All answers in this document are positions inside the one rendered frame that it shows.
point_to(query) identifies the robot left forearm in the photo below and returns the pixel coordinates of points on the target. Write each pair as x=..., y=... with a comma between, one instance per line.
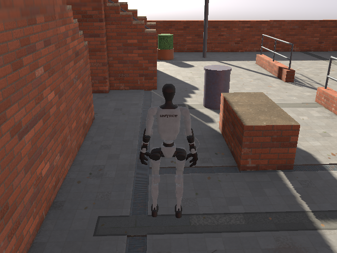
x=145, y=142

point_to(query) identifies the robot left upper arm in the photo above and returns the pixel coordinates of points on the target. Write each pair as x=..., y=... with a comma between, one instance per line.
x=150, y=119

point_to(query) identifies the right robot hand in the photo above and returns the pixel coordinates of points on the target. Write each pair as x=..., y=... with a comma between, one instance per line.
x=194, y=160

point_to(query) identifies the robot right upper arm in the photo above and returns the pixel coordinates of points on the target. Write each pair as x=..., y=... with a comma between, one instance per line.
x=187, y=120

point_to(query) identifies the robot foot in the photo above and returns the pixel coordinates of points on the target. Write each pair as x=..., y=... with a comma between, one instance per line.
x=154, y=212
x=178, y=213

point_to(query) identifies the robot left foot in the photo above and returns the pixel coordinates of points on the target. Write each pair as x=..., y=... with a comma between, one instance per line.
x=154, y=212

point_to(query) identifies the robot right foot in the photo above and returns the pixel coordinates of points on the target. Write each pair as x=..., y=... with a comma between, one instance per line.
x=178, y=213

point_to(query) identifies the robot right forearm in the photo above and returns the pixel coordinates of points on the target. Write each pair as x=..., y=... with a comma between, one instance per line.
x=191, y=143

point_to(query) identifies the left robot hand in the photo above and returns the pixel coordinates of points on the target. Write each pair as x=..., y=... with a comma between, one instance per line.
x=142, y=157

